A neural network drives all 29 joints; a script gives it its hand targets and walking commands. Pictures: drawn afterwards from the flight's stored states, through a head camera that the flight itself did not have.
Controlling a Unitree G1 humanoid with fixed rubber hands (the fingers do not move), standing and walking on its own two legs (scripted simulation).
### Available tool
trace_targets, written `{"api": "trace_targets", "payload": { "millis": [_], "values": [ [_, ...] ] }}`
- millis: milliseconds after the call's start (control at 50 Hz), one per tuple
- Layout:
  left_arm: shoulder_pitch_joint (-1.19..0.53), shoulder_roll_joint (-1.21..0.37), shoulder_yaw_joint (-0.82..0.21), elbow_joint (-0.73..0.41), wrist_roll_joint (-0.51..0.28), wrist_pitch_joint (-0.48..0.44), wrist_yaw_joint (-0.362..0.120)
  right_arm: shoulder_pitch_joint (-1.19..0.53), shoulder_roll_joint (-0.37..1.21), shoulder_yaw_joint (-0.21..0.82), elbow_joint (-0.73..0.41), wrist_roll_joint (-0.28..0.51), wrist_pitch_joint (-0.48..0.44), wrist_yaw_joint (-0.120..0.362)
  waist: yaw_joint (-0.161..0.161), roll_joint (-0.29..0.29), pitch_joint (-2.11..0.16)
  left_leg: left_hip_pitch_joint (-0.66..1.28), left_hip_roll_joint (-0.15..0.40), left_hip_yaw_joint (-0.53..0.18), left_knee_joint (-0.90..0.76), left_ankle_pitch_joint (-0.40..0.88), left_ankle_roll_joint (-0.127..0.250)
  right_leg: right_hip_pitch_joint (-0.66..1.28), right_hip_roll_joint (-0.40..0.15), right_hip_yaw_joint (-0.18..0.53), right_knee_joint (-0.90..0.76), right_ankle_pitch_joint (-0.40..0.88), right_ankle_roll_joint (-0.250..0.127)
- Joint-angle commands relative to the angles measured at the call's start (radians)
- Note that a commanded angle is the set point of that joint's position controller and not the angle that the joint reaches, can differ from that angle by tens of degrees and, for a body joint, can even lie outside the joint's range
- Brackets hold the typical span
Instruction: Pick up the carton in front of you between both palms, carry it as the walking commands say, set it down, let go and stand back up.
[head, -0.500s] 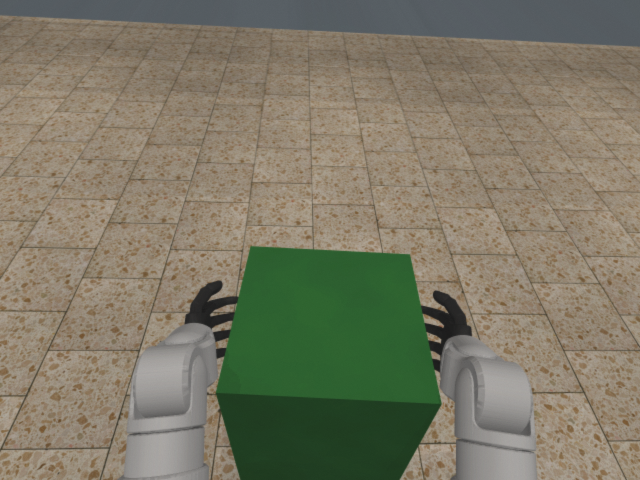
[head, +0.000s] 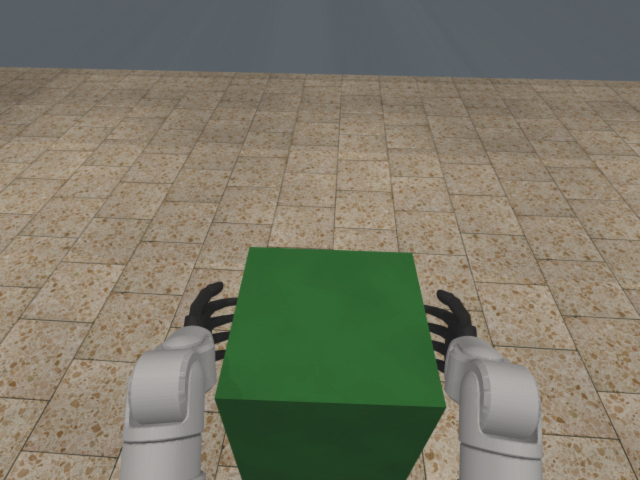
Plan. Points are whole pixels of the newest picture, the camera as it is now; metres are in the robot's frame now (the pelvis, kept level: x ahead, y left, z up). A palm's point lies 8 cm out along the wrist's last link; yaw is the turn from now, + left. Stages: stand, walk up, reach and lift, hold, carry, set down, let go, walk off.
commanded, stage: carry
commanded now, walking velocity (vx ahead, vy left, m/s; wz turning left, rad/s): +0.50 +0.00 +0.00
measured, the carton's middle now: (326, 371) +0.28 +0.01 +0.00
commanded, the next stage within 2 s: none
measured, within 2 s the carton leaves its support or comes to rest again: neither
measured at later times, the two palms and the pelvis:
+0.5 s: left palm (236, 189) +0.60 +0.19 +0.05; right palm (401, 200) +0.57 -0.11 +0.06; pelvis +0.33 +0.05 +0.00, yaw -4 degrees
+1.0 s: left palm (283, 98) +0.92 +0.13 +0.08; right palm (409, 104) +0.92 -0.17 +0.07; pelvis +0.65 -0.02 +0.00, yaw +0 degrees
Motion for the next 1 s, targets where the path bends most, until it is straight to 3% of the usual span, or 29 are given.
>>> {"api": "trace_targets", "payload": {
  "millis": [0, 80, 220, 260, 280, 300, 320, 340, 360, 380, 400, 420, 460, 520, 600, 720, 760, 780, 800, 820, 840, 860, 880, 900, 920, 940, 980],
  "values": [
    [-0.497, -0.951, -0.722, -0.102, -0.445, -0.009, -0.287, -0.474, 0.955, 0.730, -0.075, 0.403, -0.037, 0.245, -0.011, -0.133, -0.225, -0.110, 0.046, -0.010, -0.136, 0.082, -0.019, 0.254, -0.277, 0.285, -0.268, -0.106, -0.065],
    [-0.479, -0.905, -0.722, -0.142, -0.448, 0.001, -0.286, -0.446, 0.926, 0.725, -0.108, 0.398, -0.032, 0.231, -0.009, -0.123, -0.170, -0.138, 0.030, 0.044, -0.361, 0.206, -0.033, 0.315, -0.239, 0.201, -0.271, 0.030, -0.060],
    [-0.400, -0.864, -0.697, -0.075, -0.393, 0.022, -0.277, -0.420, 0.872, 0.723, -0.082, 0.405, -0.001, 0.247, -0.002, -0.168, -0.072, -0.082, -0.012, 0.119, -0.568, 0.271, 0.000, 0.412, -0.215, 0.111, -0.191, 0.297, -0.027],
    [-0.399, -0.871, -0.699, -0.063, -0.389, 0.020, -0.276, -0.424, 0.874, 0.716, -0.071, 0.408, 0.000, 0.254, -0.004, -0.182, -0.084, 0.039, -0.043, 0.159, -0.613, 0.225, 0.017, 0.407, -0.212, 0.080, -0.094, 0.425, -0.004],
    [-0.404, -0.875, -0.704, -0.061, -0.390, 0.019, -0.276, -0.415, 0.880, 0.710, -0.056, 0.406, -0.002, 0.257, -0.021, -0.156, -0.126, 0.194, -0.087, 0.209, -0.659, 0.203, 0.019, 0.366, -0.179, 0.022, 0.046, 0.484, 0.022],
    [-0.405, -0.877, -0.710, -0.060, -0.390, 0.018, -0.276, -0.394, 0.882, 0.701, -0.034, 0.402, -0.006, 0.261, -0.036, -0.101, -0.204, 0.436, -0.077, 0.186, -0.639, 0.156, 0.024, 0.240, -0.144, -0.004, 0.224, 0.441, 0.050],
    [-0.417, -0.877, -0.718, -0.067, -0.393, 0.018, -0.276, -0.381, 0.878, 0.690, -0.021, 0.394, -0.012, 0.267, -0.049, 0.060, -0.276, 0.643, 0.144, -0.162, -0.718, -0.023, 0.085, 0.009, -0.083, 0.009, 0.483, 0.211, 0.099],
    [-0.451, -0.894, -0.735, -0.097, -0.401, 0.016, -0.276, -0.392, 0.902, 0.692, 0.000, 0.397, -0.027, 0.271, -0.051, 0.314, -0.336, 0.858, 0.346, -0.543, -0.818, 0.009, 0.209, -0.296, 0.043, 0.073, 0.748, -0.243, 0.125],
    [-0.472, -0.915, -0.746, -0.092, -0.408, 0.007, -0.280, -0.380, 0.933, 0.695, -0.002, 0.411, -0.039, 0.274, -0.049, 0.282, -0.314, 0.822, 0.341, -0.539, -0.830, 0.180, 0.225, -0.388, 0.013, 0.194, 0.884, -0.323, 0.098],
    [-0.491, -0.943, -0.756, -0.100, -0.416, -0.008, -0.283, -0.400, 0.969, 0.703, -0.024, 0.418, -0.052, 0.274, -0.049, 0.196, -0.307, 0.772, 0.304, -0.429, -0.795, 0.296, 0.213, -0.406, -0.031, 0.223, 0.915, -0.299, 0.073],
    [-0.489, -0.966, -0.762, -0.106, -0.420, -0.022, -0.284, -0.414, 0.997, 0.715, -0.042, 0.426, -0.063, 0.275, -0.045, 0.070, -0.304, 0.715, 0.288, -0.348, -0.790, 0.313, 0.180, -0.401, -0.072, 0.239, 0.877, -0.239, 0.060],
    [-0.479, -0.993, -0.767, -0.103, -0.424, -0.034, -0.283, -0.430, 1.015, 0.725, -0.063, 0.431, -0.074, 0.275, -0.040, 0.025, -0.287, 0.638, 0.273, -0.277, -0.814, 0.307, 0.150, -0.365, -0.100, 0.246, 0.803, -0.183, 0.056],
    [-0.437, -1.016, -0.775, -0.104, -0.421, -0.054, -0.277, -0.416, 1.022, 0.740, -0.085, 0.438, -0.089, 0.275, -0.035, 0.066, -0.287, 0.573, 0.243, -0.179, -0.868, 0.204, 0.122, -0.307, -0.100, 0.215, 0.686, -0.121, 0.059],
    [-0.370, -1.007, -0.778, -0.105, -0.396, -0.075, -0.265, -0.367, 0.998, 0.750, -0.102, 0.442, -0.099, 0.283, -0.039, 0.097, -0.241, 0.563, 0.220, -0.089, -0.927, 0.161, 0.134, -0.329, -0.095, 0.162, 0.513, -0.057, 0.084],
    [-0.345, -0.963, -0.776, -0.139, -0.384, -0.075, -0.254, -0.349, 0.937, 0.755, -0.142, 0.445, -0.094, 0.287, -0.043, 0.097, -0.159, 0.589, 0.175, 0.002, -0.923, 0.310, 0.123, -0.343, -0.071, 0.097, 0.286, 0.064, 0.097],
    [-0.373, -0.845, -0.752, -0.205, -0.400, -0.014, -0.247, -0.348, 0.826, 0.725, -0.181, 0.425, -0.042, 0.262, -0.045, 0.128, -0.056, 0.621, 0.162, 0.074, -0.881, 0.436, 0.091, -0.268, -0.045, 0.048, 0.114, 0.155, 0.057],
    [-0.372, -0.814, -0.733, -0.193, -0.401, 0.011, -0.249, -0.356, 0.799, 0.716, -0.175, 0.416, -0.019, 0.256, -0.035, 0.141, -0.077, 0.618, 0.150, 0.107, -0.775, 0.588, 0.067, -0.135, -0.007, 0.006, 0.077, 0.112, 0.041],
    [-0.365, -0.806, -0.722, -0.179, -0.401, 0.020, -0.249, -0.367, 0.788, 0.712, -0.175, 0.414, -0.009, 0.253, -0.019, 0.122, -0.118, 0.576, 0.118, 0.161, -0.638, 0.650, 0.043, 0.017, 0.039, -0.046, 0.042, 0.074, 0.040],
    [-0.367, -0.795, -0.709, -0.167, -0.399, 0.028, -0.251, -0.373, 0.776, 0.709, -0.174, 0.413, 0.002, 0.251, -0.005, 0.068, -0.185, 0.454, 0.080, 0.181, -0.446, 0.588, 0.015, 0.235, 0.028, -0.023, 0.055, 0.009, 0.040],
    [-0.372, -0.779, -0.693, -0.150, -0.390, 0.032, -0.255, -0.401, 0.771, 0.714, -0.187, 0.421, 0.014, 0.247, 0.011, -0.115, -0.279, 0.186, 0.009, 0.158, -0.146, 0.337, -0.039, 0.480, -0.240, 0.353, 0.002, -0.063, -0.045],
    [-0.377, -0.793, -0.693, -0.118, -0.396, 0.030, -0.259, -0.424, 0.773, 0.719, -0.195, 0.418, 0.021, 0.248, 0.013, -0.338, -0.317, -0.057, -0.116, 0.095, 0.101, -0.157, -0.069, 0.607, -0.412, 0.697, -0.118, 0.108, -0.156],
    [-0.367, -0.821, -0.688, -0.117, -0.403, 0.029, -0.261, -0.429, 0.803, 0.726, -0.166, 0.423, 0.020, 0.250, 0.002, -0.294, -0.294, -0.121, -0.084, -0.029, 0.220, -0.220, -0.038, 0.567, -0.403, 0.640, -0.111, 0.374, -0.167],
    [-0.390, -0.859, -0.694, -0.124, -0.409, 0.023, -0.264, -0.445, 0.835, 0.729, -0.160, 0.424, 0.012, 0.253, 0.000, -0.225, -0.298, -0.123, -0.046, -0.055, 0.238, -0.203, -0.013, 0.523, -0.374, 0.513, -0.061, 0.591, -0.149],
    [-0.414, -0.896, -0.701, -0.134, -0.416, 0.016, -0.268, -0.459, 0.865, 0.732, -0.157, 0.427, 0.002, 0.255, -0.003, -0.127, -0.300, -0.102, -0.005, -0.071, 0.178, -0.155, 0.000, 0.466, -0.350, 0.414, -0.049, 0.648, -0.113],
    [-0.438, -0.922, -0.705, -0.145, -0.421, 0.008, -0.271, -0.468, 0.897, 0.737, -0.155, 0.430, -0.007, 0.255, -0.008, -0.089, -0.289, -0.064, 0.022, -0.073, 0.084, -0.105, -0.001, 0.404, -0.328, 0.341, -0.073, 0.624, -0.077],
    [-0.455, -0.939, -0.710, -0.159, -0.427, 0.002, -0.273, -0.472, 0.922, 0.745, -0.161, 0.432, -0.015, 0.253, -0.011, -0.107, -0.292, -0.021, 0.024, -0.053, -0.011, -0.070, -0.004, 0.368, -0.300, 0.280, -0.094, 0.583, -0.049],
    [-0.458, -0.943, -0.717, -0.189, -0.439, -0.004, -0.279, -0.455, 0.944, 0.747, -0.172, 0.422, -0.030, 0.242, -0.013, -0.129, -0.293, 0.044, -0.006, -0.008, -0.169, -0.058, -0.016, 0.327, -0.271, 0.197, -0.108, 0.584, -0.047]
  ]
}}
